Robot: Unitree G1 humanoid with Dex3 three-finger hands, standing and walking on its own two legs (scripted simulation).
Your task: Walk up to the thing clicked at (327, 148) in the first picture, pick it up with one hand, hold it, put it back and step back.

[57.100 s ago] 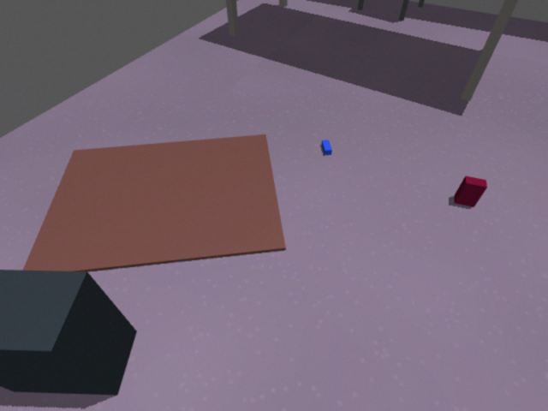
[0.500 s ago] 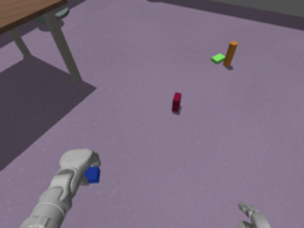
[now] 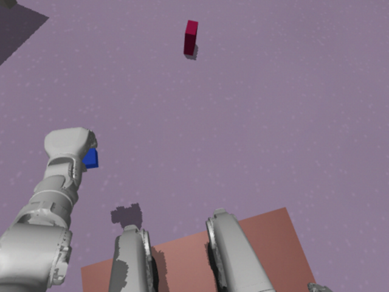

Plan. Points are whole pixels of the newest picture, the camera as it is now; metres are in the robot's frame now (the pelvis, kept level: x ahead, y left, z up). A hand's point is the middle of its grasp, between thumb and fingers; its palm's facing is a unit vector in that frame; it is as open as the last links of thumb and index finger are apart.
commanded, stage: crouch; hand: left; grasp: from above
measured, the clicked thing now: (76, 160) +0.45 +0.23 -0.17
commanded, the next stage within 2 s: lower in 1.32 s
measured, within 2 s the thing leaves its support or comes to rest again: neither
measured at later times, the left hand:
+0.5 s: hand (99, 165) +0.48 +0.21 -0.31, palm faces -0.44 -0.02 -0.90, open 6.9 cm
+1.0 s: hand (105, 166) +0.50 +0.21 -0.38, palm faces -0.46 -0.03 -0.89, open 6.8 cm
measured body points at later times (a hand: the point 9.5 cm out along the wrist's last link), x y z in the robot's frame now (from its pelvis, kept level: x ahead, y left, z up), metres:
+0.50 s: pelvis -0.01 -0.01 -0.14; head +0.24 +0.03 +0.23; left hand +0.50 +0.21 -0.26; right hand +0.03 -0.29 -0.26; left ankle +0.06 +0.12 -0.54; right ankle +0.07 -0.15 -0.54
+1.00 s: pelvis -0.02 -0.01 -0.22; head +0.23 +0.03 +0.15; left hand +0.52 +0.21 -0.33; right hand -0.03 -0.28 -0.32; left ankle +0.06 +0.12 -0.54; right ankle +0.07 -0.15 -0.53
